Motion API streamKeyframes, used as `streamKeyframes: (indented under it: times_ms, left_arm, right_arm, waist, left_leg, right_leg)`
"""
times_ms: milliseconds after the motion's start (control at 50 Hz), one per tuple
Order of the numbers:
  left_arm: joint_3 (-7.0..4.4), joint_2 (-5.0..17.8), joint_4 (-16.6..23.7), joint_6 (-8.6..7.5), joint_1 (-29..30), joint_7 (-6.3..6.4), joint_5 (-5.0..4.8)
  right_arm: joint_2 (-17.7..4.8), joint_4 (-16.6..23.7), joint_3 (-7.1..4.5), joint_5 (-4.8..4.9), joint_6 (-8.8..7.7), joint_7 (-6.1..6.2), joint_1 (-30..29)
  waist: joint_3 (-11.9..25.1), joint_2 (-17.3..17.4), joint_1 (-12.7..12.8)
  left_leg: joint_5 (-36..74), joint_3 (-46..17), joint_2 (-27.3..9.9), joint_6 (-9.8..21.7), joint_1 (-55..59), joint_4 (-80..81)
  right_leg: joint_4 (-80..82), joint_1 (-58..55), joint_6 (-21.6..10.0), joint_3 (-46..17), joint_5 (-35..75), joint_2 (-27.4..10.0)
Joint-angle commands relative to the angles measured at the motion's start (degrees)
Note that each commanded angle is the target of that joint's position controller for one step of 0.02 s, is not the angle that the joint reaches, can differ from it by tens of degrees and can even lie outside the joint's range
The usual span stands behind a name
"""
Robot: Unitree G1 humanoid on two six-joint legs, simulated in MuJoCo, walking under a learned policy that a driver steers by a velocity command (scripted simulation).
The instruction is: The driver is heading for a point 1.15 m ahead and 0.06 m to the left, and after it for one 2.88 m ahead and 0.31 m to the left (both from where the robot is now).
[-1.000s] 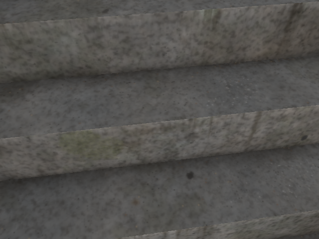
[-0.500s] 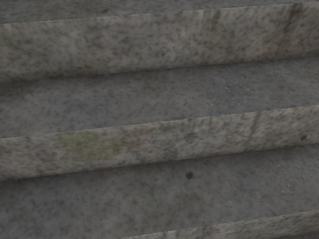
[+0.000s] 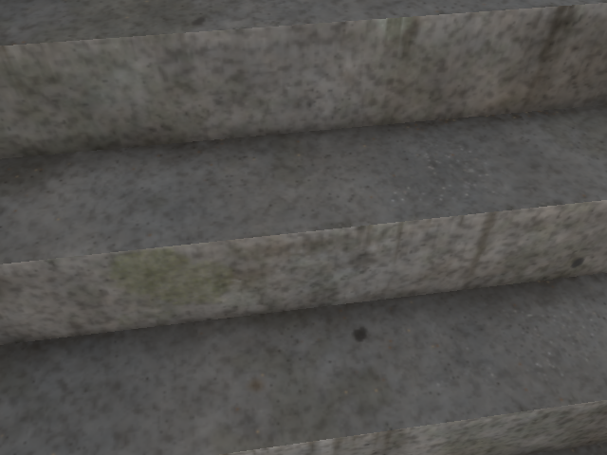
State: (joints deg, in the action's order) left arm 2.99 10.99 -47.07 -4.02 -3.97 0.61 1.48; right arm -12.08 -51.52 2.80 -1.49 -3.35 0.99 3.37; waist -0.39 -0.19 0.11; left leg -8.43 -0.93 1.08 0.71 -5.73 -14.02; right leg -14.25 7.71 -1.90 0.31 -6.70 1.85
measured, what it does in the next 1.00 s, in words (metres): stands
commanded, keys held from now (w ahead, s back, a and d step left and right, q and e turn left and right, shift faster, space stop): w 0.74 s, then no key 0.26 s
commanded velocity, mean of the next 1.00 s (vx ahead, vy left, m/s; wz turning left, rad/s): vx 0.45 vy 0.00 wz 0.00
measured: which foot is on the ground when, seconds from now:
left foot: down 0.00-1.00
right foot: down 0.00-1.00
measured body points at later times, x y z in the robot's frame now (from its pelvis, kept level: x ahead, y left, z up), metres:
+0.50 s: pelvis +0.00 +0.00 +0.00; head +0.01 +0.00 +0.45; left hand +0.18 +0.21 -0.11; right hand +0.16 -0.23 -0.11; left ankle -0.01 +0.11 -0.75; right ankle +0.01 -0.10 -0.75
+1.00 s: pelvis +0.00 +0.00 +0.00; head +0.01 +0.00 +0.45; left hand +0.15 +0.22 -0.12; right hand +0.14 -0.23 -0.13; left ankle -0.01 +0.11 -0.75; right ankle +0.01 -0.10 -0.75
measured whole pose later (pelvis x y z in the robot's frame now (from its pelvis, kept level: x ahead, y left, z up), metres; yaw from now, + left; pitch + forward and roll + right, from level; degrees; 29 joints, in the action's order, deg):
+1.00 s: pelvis +0.00 +0.00 +0.00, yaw +0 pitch +0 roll +0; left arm 2.0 10.9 -48.0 -3.3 -5.9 0.5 1.2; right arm -12.1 -52.8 1.8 -1.3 -2.4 0.8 5.0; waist -1.0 -0.2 0.1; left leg -9.9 -1.1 1.0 0.4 -6.8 -17.2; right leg -17.7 8.9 -1.9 0.1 -8.3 1.9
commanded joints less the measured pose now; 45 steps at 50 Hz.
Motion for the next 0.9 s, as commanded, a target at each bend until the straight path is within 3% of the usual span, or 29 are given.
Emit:
streamKeyframes:
  times_ms: [20,740,900]
  left_arm:
    - [-1.15,4.76,4.21,-0.89,3.89,0.13,-0.03]
    - [-1.33,4.49,4.22,-0.90,3.99,0.12,-0.03]
    - [-1.84,4.73,3.01,-0.29,1.08,-0.03,-0.23]
  right_arm:
    - [-5.38,3.78,-1.18,0.03,-0.80,0.15,-3.64]
    - [-5.13,4.02,-1.39,0.06,-0.76,0.18,-3.55]
    - [-5.49,2.52,-1.87,0.13,-0.01,-0.10,-1.28]
  waist:
    - [5.40,-0.16,0.01]
    - [5.43,-0.15,-0.01]
    - [4.89,-0.11,-0.01]
  left_leg:
    - [7.65,-7.12,-9.23,2.05,0.40,1.32]
    - [7.58,-7.06,-9.16,1.96,0.34,1.21]
    - [8.80,-6.69,-9.43,1.48,-0.41,-1.48]
  right_leg:
    - [1.41,-2.68,-0.76,-8.46,6.32,-9.92]
    - [1.34,-2.68,-0.82,-8.58,6.39,-9.80]
    - [-1.79,-2.00,-0.66,-7.97,9.20,-10.10]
